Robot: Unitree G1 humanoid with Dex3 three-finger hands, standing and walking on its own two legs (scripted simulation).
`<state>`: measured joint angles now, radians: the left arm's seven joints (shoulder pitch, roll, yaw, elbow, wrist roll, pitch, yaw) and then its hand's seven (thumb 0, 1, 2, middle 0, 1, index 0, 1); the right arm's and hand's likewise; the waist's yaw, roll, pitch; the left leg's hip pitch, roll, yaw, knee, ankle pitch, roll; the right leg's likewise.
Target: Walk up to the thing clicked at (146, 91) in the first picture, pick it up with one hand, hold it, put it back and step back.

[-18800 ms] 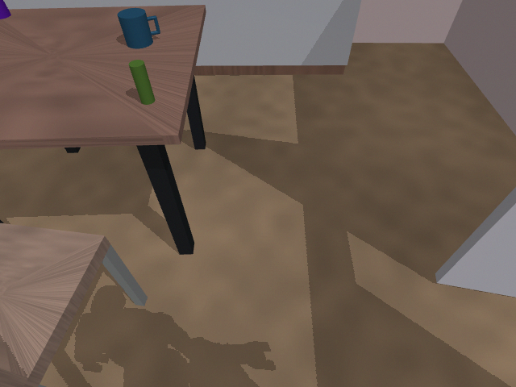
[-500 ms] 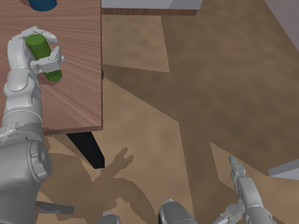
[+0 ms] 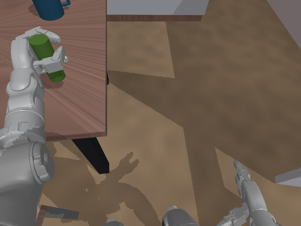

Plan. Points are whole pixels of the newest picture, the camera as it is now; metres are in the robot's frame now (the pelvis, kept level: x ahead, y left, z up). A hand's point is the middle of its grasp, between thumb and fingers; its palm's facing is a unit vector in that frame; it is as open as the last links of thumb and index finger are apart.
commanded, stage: lift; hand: left
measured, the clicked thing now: (49, 60) +0.53 +0.19 +0.12
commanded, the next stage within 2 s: hold in 1.64 s
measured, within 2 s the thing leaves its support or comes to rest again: neither
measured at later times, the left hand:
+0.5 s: hand (44, 50) +0.50 +0.17 +0.18, palm faces +0.08 -1.00 -0.02, open 5.0 cm
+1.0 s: hand (10, 58) +0.39 +0.18 +0.25, palm faces +0.10 -0.99 -0.03, open 5.0 cm
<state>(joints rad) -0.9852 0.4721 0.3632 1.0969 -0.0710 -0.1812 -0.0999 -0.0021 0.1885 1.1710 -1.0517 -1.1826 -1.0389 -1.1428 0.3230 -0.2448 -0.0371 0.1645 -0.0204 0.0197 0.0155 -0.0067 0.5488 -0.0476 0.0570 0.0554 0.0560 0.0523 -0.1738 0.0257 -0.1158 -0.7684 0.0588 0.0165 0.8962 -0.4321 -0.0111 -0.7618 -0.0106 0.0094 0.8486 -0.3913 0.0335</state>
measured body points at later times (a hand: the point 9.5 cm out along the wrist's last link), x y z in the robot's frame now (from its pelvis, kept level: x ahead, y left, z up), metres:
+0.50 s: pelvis +0.01 +0.01 +0.01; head +0.06 +0.01 +0.46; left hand +0.49 +0.23 +0.18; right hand +0.15 -0.27 -0.04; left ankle -0.01 +0.12 -0.69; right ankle +0.00 -0.14 -0.69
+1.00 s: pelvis -0.01 +0.00 +0.03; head -0.02 -0.03 +0.48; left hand +0.38 +0.23 +0.26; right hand +0.16 -0.25 -0.04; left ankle -0.01 +0.12 -0.69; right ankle +0.00 -0.14 -0.69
